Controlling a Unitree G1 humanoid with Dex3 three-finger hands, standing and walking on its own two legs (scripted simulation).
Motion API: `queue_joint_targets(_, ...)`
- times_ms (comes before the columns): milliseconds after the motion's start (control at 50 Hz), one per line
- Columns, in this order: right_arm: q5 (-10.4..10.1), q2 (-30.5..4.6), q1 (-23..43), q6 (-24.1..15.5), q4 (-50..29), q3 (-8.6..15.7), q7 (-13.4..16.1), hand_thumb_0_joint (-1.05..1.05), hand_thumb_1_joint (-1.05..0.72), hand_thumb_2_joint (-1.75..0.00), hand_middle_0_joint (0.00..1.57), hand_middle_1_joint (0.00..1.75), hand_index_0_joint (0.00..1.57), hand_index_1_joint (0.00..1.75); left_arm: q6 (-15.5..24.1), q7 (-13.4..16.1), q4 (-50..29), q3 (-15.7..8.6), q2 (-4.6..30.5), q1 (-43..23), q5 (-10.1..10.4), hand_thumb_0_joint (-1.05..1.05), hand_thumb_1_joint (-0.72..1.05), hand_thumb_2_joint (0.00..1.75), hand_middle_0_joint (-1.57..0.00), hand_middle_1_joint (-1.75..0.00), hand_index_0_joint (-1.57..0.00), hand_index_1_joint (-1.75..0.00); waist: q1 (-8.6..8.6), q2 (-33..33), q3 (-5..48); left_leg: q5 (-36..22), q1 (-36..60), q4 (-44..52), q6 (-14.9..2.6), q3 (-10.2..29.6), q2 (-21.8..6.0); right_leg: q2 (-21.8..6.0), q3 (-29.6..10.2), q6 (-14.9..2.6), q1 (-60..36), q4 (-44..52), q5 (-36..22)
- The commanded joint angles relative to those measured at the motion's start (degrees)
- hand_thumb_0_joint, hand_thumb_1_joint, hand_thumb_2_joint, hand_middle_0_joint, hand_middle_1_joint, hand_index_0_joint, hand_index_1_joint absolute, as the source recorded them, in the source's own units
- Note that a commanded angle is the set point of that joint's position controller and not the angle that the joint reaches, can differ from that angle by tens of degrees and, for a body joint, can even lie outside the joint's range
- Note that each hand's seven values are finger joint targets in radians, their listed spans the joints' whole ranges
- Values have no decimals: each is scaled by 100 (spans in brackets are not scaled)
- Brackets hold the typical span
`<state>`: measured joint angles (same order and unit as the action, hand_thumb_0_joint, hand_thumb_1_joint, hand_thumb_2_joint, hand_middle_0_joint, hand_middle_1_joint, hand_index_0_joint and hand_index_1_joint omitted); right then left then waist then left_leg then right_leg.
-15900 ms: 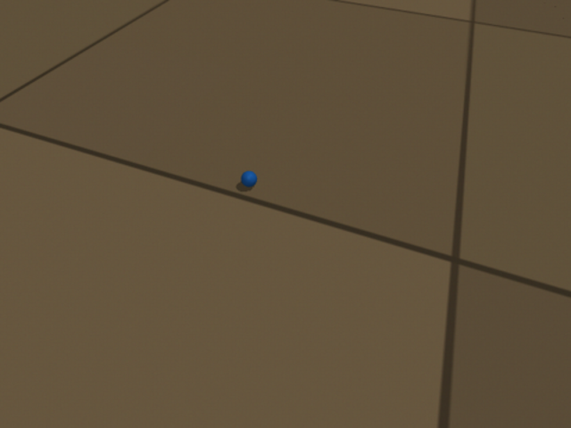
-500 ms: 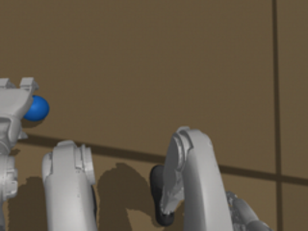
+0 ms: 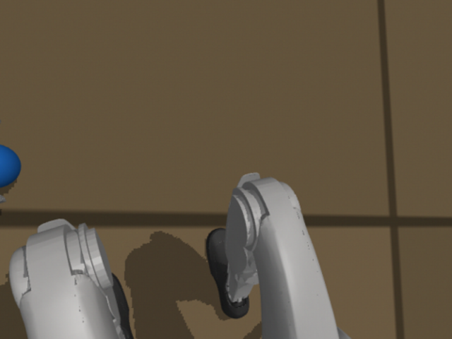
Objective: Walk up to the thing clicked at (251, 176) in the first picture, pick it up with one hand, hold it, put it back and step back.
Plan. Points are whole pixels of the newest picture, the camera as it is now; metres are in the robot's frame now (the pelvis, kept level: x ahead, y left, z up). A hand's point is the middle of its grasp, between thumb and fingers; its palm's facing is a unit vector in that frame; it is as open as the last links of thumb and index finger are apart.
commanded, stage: rest palm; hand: left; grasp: from above
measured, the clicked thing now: out of the picture +0.42 +0.30 -0.25
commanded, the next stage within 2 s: close in 0.14 s
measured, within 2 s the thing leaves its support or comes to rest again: neither
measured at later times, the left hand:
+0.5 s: hand out of the picture +0.41 +0.31 -0.24, palm faces -0.46 -0.16 -0.88, open 13.4 cm
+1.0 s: hand out of the picture +0.41 +0.31 -0.25, palm faces -0.45 -0.17 -0.88, open 12.0 cm
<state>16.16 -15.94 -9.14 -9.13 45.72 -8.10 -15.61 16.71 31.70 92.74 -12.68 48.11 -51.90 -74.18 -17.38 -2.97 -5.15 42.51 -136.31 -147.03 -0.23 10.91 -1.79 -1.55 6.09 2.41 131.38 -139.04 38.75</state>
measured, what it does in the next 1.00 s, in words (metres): stands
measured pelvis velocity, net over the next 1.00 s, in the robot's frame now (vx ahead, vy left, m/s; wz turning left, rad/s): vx -0.01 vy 0.01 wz -0.04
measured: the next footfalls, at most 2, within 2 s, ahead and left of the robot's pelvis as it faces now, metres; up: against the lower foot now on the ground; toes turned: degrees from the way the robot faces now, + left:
none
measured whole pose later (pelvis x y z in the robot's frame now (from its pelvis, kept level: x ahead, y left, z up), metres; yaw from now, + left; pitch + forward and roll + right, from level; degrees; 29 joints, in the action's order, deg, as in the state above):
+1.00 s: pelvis -0.01 +0.01 +0.00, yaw -2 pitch +27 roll -14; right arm 18.6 -19.2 -4.2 -16.0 43.7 -12.6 -19.2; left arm 14.2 39.3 102.2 -10.1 53.1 -55.6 -75.5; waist -20.0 -6.4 -7.3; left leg 42.6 -135.4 -149.0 -0.9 13.5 -1.7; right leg -0.5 8.1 3.6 128.8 -138.5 37.8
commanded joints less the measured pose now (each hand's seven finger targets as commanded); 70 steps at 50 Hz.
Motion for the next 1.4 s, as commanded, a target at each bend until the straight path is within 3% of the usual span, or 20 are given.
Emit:
queue_joint_targets(0,15,-1715,-988,-16,-58,524,23,0,-89,-90,20,30,20,30,189,485,-562,-20,1385,-1297,-146,0,-56,103,-6,-96,-4,-98,-112,2121,4100,-1506,2929,1407,-58,-687,107,413,588,-337,-2183,1108,-1599)
queue_joint_targets(120,134,-1789,-896,-142,-25,416,-36,0,-88,-90,20,30,20,30,32,872,-56,-36,1460,-1500,-368,0,-53,102,-7,-95,-5,-97,-245,2152,3531,-1274,2753,1454,-56,-618,105,416,721,-305,-1793,1087,-1375)
queue_joint_targets(140,149,-1886,-885,-138,34,492,-32,0,-88,-90,20,30,20,30,-16,919,-112,-56,1439,-1359,-380,0,-54,103,-6,-94,-4,-96,-192,2251,3649,-1341,2865,1536,-48,-601,98,421,732,-298,-1822,1109,-1385)
queue_joint_targets(220,160,-1964,-725,-302,-18,490,-79,0,-89,-90,20,30,20,30,-160,913,66,147,1318,-1688,-332,0,-53,103,-7,-96,-5,-98,-318,2376,3470,-1149,2849,1527,-44,-546,85,406,775,-286,-1610,1068,-1259)
queue_joint_targets(320,199,-1984,-630,-440,-88,343,-165,0,-88,-90,20,30,20,30,-286,880,284,102,1422,-1778,-291,0,-36,90,-14,-99,-16,-97,-455,2215,3305,-1114,2762,1448,-82,-542,98,376,794,-225,-1738,1082,-1288)
queue_joint_targets(340,173,-2034,-632,-435,-48,389,-159,0,-88,-90,20,30,20,30,-289,898,187,45,1514,-1720,-244,0,-36,88,-14,-98,-16,-96,-344,2329,3475,-1177,2892,1507,-63,-530,84,388,786,-240,-1790,1090,-1312)
queue_joint_targets(420,166,-1986,-502,-501,-55,335,-211,0,-89,-90,20,30,20,30,-290,857,263,196,1384,-1686,-188,0,-35,87,-14,-101,-16,-98,-362,2463,3522,-1237,2958,1522,-25,-461,58,402,804,-260,-1838,1016,-1393)
queue_joint_targets(520,176,-2054,-516,-560,-98,292,-240,0,-89,-90,20,30,20,30,-228,868,210,191,1459,-1676,-110,0,-32,83,-17,-97,-19,-95,-426,2366,3456,-1278,2849,1415,-59,-507,65,418,785,-253,-2014,1088,-1467)
queue_joint_targets(600,188,-2028,-550,-563,-106,181,-283,0,-89,-90,20,30,20,30,-190,951,293,96,1573,-1553,-124,0,-29,85,-20,-96,-22,-94,-411,2333,3474,-1389,2911,1446,-38,-426,53,421,849,-259,-2047,1032,-1545)
queue_joint_targets(700,194,-2106,-438,-629,-86,200,-300,0,-89,-90,20,30,20,30,-166,1007,173,262,1519,-1656,-111,0,-22,84,-25,-96,-27,-93,-430,2402,3473,-1252,2874,1426,-25,-404,32,458,834,-286,-2070,1080,-1427)
queue_joint_targets(840,185,-2163,-543,-656,-145,113,-344,0,-89,-90,20,30,20,30,-231,1034,388,146,1716,-1567,-113,0,-17,83,-30,-93,-32,-91,-473,2269,3406,-1453,2893,1394,-33,-400,21,477,839,-271,-2213,1103,-1625)
queue_joint_targets(900,192,-2093,-453,-688,-132,56,-359,0,-89,-90,20,30,20,30,-247,986,550,270,1536,-1591,-73,0,-14,81,-32,-94,-34,-91,-523,2285,3179,-1258,2761,1425,-24,-359,17,467,877,-273,-2074,1088,-1464)
queue_joint_targets(960,183,-2126,-506,-696,-156,55,-359,0,-89,-90,20,30,20,30,-228,922,494,260,1604,-1678,-81,0,-13,78,-31,-93,-34,-90,-549,2347,3203,-1238,2858,1458,-16,-322,15,441,907,-259,-2004,1065,-1436)
queue_joint_targets(1020,183,-2102,-461,-686,-139,56,-340,0,-89,-90,20,30,20,30,-196,930,407,308,1585,-1595,-89,0,-12,80,-32,-95,-35,-92,-472,2382,3275,-1227,2899,1498,-9,-317,9,472,895,-265,-2079,1150,-1414)
queue_joint_targets(1080,209,-2124,-368,-707,-191,25,-366,0,-89,-90,20,30,20,30,-190,913,515,437,1444,-1663,-91,0,-9,78,-34,-95,-37,-91,-555,2321,3107,-1176,2776,1430,-22,-335,18,473,909,-259,-2026,1109,-1428)
queue_joint_targets(1100,196,-2155,-411,-701,-161,24,-351,0,-89,-90,20,30,20,30,-185,961,377,369,1574,-1705,-77,0,-8,79,-35,-93,-38,-90,-509,2292,3188,-1212,2832,1499,-16,-299,15,461,931,-261,-2025,1161,-1407)
queue_joint_targets(1180,194,-2144,-376,-729,-203,-12,-383,0,-89,-90,20,30,20,30,-202,957,513,476,1441,-1646,-103,0,-5,78,-37,-92,-40,-89,-554,2323,3018,-1182,2813,1467,0,-276,9,449,948,-250,-1921,1092,-1409)
queue_joint_targets(1300,197,-2193,-447,-729,-176,2,-358,0,-89,-90,20,30,20,30,-206,1059,379,418,1546,-1726,-69,0,1,75,-41,-91,-45,-88,-532,2352,3264,-1188,2839,1571,-2,-244,-1,483,935,-280,-2086,1187,-1403)
queue_joint_targets(1320,200,-2158,-404,-749,-241,-29,-375,0,-89,-90,20,30,20,30,-232,1022,641,478,1408,-1603,-59,0,1,74,-42,-90,-46,-86,-600,2240,3039,-1144,2740,1455,-21,-288,16,468,927,-268,-2012,1151,-1418)
queue_joint_targets(1380,190,-2198,-401,-765,-221,-30,-375,0,-89,-90,20,30,20,30,-229,1047,523,400,1576,-1706,-51,0,5,74,-45,-90,-48,-86,-547,2382,3097,-1139,2810,1526,-6,-268,12,459,931,-275,-2019,1153,-1372)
